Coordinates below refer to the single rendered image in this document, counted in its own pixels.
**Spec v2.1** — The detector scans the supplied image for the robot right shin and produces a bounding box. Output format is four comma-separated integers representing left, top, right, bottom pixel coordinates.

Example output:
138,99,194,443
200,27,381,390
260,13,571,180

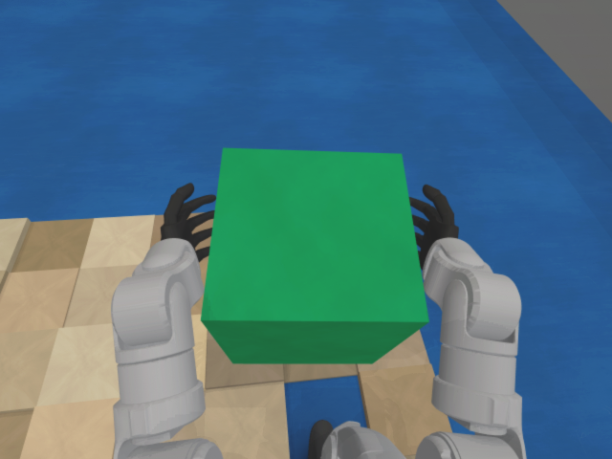
320,421,361,459

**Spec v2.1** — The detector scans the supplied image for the carton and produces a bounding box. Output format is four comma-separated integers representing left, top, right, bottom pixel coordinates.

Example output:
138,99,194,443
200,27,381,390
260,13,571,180
201,148,429,364

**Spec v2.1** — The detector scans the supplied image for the right robot thigh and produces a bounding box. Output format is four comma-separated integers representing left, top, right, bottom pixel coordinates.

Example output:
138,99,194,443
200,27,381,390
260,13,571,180
325,426,406,459

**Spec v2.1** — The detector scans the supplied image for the left robot forearm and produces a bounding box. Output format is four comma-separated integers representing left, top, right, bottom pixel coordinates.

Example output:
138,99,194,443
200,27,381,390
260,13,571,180
111,238,206,459

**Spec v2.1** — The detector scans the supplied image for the right robot hand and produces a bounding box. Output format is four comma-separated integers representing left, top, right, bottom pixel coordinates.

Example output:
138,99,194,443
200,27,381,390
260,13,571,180
409,185,459,270

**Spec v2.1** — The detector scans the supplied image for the robot left upper arm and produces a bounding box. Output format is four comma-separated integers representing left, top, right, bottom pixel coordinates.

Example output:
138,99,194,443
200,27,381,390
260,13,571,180
126,438,224,459

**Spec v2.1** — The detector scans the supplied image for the right robot forearm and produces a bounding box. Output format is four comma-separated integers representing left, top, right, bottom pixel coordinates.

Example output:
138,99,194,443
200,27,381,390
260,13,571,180
422,238,527,459

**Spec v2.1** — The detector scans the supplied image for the robot right upper arm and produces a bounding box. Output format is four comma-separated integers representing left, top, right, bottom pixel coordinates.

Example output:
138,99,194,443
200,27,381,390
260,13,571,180
415,431,519,459

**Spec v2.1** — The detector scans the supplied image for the left robot hand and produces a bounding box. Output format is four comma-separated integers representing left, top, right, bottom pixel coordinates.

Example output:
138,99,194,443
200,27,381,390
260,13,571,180
161,183,216,262

